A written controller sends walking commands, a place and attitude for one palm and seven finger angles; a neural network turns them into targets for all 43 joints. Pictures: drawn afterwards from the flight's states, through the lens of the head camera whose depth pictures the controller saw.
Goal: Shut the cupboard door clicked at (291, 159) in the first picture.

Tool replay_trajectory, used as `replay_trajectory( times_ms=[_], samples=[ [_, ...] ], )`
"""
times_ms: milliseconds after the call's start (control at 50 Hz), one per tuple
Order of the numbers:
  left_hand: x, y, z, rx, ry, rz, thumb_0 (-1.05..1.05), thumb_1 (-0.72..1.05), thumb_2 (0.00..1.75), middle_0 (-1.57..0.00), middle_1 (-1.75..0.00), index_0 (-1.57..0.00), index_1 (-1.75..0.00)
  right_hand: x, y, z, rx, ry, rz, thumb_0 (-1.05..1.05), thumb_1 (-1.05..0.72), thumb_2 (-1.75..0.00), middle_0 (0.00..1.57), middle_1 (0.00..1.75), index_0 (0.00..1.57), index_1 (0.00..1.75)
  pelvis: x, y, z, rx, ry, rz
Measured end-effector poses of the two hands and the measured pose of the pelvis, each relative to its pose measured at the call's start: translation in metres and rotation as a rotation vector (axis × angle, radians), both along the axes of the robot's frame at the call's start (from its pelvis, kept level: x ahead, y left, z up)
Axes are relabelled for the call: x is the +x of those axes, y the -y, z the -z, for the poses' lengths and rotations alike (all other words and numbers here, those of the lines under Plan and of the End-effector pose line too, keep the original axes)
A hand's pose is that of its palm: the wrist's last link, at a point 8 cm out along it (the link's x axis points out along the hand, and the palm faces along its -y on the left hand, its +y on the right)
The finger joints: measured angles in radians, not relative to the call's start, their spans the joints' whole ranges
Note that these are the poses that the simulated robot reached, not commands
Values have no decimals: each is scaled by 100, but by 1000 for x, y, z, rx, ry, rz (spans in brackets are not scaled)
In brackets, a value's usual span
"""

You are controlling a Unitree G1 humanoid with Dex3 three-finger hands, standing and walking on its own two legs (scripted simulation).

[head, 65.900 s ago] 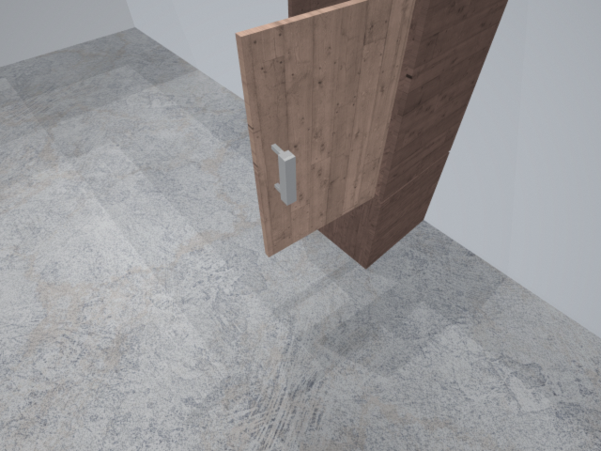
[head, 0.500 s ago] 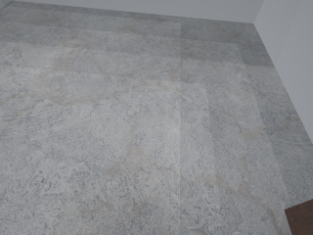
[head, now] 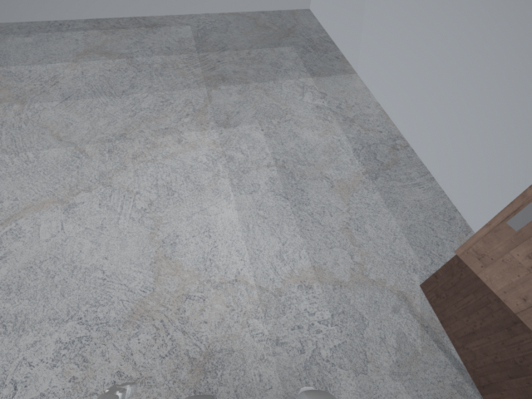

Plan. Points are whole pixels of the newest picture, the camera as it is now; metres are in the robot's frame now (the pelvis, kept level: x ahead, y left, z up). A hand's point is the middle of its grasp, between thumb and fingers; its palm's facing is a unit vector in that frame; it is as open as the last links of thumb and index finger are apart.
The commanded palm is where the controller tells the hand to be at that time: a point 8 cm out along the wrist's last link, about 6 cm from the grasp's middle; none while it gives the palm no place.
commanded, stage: turn to face it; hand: left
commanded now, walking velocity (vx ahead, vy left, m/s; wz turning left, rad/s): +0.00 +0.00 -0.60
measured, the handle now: out of the picture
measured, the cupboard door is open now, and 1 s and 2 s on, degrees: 15 15 15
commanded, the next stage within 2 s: take the last steps up to it in 1.54 s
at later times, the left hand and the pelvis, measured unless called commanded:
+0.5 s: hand (181, 398) +0.14 +0.14 -0.15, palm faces -0.27 -0.93 -0.25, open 7.4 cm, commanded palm none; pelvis +0.00 -0.03 +0.01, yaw -17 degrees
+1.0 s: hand (225, 344) +0.22 +0.08 -0.15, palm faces -0.55 -0.79 -0.27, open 7.4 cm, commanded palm none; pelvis +0.00 -0.04 -0.01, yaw -35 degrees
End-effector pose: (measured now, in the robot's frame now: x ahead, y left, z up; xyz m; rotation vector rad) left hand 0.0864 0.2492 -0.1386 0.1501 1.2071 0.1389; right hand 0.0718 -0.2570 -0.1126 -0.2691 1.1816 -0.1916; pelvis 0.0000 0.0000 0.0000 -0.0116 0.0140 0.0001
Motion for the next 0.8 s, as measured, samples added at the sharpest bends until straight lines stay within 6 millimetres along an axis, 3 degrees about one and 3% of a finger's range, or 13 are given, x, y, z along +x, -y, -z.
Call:
replay_trajectory(
  times_ms=[160, 340, 500, 660, 800],
  samples=[
    [28, 5, -17, -1, 0, 105, 1, 91, 90, -20, -30, -20, -30, -44, -10, -4, 41, -44, 105, 0, -91, -90, 21, 30, 21, 30, -2, 1, -13, -26, 15, 111],
    [65, 45, -24, 75, 68, 247, 1, 91, 90, -20, -30, -20, -30, -89, 30, 32, 85, -92, 265, 0, -91, -90, 21, 30, 21, 30, -7, 26, 4, -8, 8, 216],
    [57, 63, -26, 66, -2, 303, 1, 91, 90, -21, -30, -20, -30, -82, 46, 11, 52, -37, 326, 0, -91, -90, 20, 30, 20, 30, -5, 29, -10, 18, -4, 294],
    [74, 52, -2, 22, -45, 352, 1, 91, 90, -21, -30, -20, -30, -67, 32, -1, -4, 48, 364, 0, -91, -90, 20, 30, 20, 30, 8, 12, -1, 2, -29, 386],
    [108, 59, -11, 21, -38, 447, 1, 91, 90, -20, -30, -20, -30, -96, 11, -10, 9, 15, 424, 0, -91, -90, 20, 30, 21, 30, 10, 10, -12, -16, -13, 477]
  ],
)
